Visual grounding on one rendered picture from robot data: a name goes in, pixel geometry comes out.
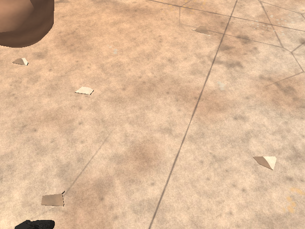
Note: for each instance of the left robot hand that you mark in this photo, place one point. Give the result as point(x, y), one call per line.
point(36, 224)

